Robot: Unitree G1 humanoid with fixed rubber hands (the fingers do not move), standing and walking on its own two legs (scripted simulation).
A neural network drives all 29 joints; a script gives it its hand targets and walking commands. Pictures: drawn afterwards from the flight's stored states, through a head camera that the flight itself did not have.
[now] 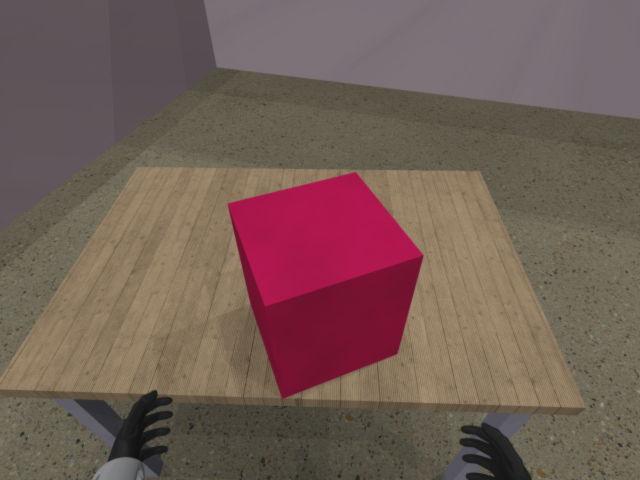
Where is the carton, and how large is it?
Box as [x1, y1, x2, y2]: [227, 172, 423, 398]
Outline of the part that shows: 355,172 227,203 250,303 282,398 397,353 423,255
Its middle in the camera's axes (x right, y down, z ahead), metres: +0.00 +0.07 +0.62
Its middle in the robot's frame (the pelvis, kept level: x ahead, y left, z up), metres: +0.42 +0.02 -0.01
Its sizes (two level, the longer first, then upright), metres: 0.210 0.200 0.250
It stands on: a table, 0.64 m high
